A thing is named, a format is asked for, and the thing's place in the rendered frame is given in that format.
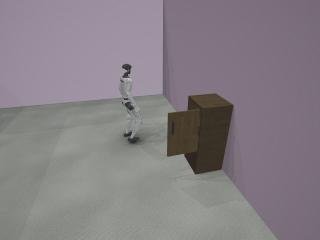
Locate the robot left upper arm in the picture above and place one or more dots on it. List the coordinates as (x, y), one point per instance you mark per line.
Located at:
(119, 87)

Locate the robot right upper arm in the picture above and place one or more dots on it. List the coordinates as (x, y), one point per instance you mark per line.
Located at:
(129, 84)

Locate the handle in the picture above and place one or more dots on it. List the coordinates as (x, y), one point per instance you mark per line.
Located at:
(173, 126)

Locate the left robot foot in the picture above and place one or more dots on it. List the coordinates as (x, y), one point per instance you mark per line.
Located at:
(127, 134)

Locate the right robot hand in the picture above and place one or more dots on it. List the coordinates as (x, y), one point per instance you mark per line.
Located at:
(137, 109)

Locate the cupboard door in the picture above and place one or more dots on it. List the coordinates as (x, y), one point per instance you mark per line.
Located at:
(184, 139)

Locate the robot torso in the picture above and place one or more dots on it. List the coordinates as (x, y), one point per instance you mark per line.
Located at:
(123, 82)

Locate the right robot forearm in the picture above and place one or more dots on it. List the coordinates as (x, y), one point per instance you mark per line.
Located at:
(131, 100)

